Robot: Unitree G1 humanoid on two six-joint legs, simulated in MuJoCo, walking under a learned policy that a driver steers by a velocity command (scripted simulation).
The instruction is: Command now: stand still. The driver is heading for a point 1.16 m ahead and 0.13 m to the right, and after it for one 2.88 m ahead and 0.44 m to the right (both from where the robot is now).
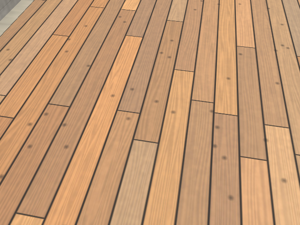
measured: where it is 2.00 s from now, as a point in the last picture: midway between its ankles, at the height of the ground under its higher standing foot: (163, 186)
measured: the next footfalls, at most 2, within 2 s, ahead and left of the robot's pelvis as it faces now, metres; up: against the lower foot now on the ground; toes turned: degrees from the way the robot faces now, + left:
right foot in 0.76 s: +0.12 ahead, -0.13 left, +0.00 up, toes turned -4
left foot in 1.22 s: +0.47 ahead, +0.02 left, +0.00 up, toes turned +4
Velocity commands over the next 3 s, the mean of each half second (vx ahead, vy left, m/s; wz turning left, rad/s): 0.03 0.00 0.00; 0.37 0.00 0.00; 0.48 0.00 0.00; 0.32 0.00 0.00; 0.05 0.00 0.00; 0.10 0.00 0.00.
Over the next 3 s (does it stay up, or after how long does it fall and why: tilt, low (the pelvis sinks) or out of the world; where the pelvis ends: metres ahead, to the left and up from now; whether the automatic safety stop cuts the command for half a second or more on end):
stays up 0.77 -0.05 0.00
